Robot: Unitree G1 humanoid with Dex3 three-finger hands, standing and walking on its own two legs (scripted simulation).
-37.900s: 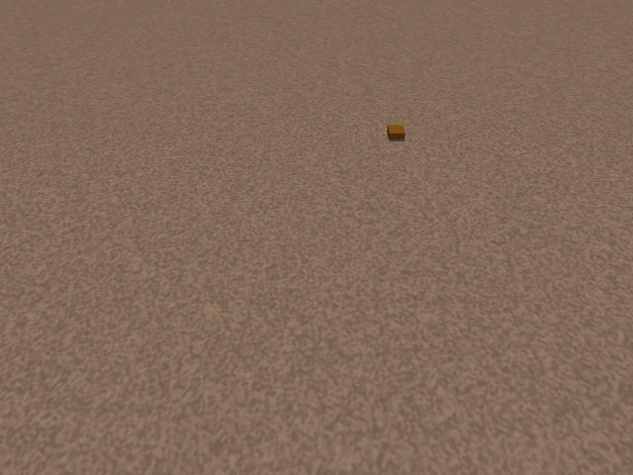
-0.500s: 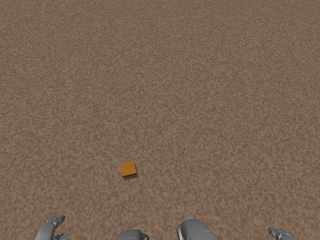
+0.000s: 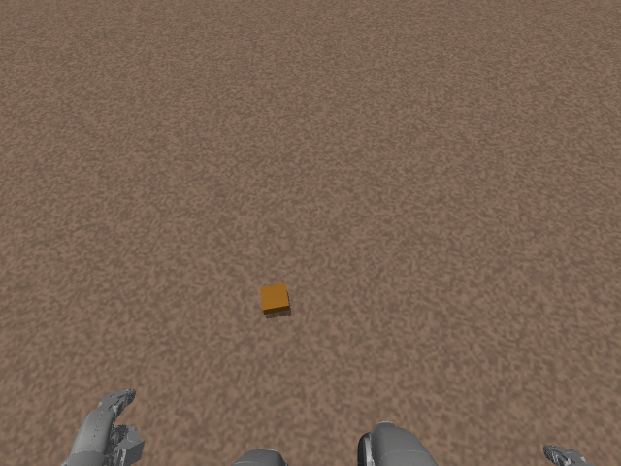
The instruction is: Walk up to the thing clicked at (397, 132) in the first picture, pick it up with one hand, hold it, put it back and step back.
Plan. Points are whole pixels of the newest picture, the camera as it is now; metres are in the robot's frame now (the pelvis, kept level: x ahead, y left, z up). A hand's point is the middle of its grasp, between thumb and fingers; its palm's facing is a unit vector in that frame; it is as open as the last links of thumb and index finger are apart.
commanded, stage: step back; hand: left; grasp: from above
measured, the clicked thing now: (274, 298) +0.62 +0.15 -0.73
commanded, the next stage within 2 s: none
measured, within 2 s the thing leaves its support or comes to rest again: neither
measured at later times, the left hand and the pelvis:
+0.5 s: hand out of the picture -0.07 +0.24 -0.13, palm faces -0.09 -0.91 -0.41, open 7.4 cm; pelvis -0.15 -0.03 +0.00, yaw -6 degrees
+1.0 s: hand out of the picture -0.19 +0.24 -0.14, palm faces -0.03 -0.94 -0.34, open 7.4 cm; pelvis -0.32 -0.02 +0.01, yaw -2 degrees
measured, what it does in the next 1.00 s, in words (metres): walks backwards: right foot, then left foot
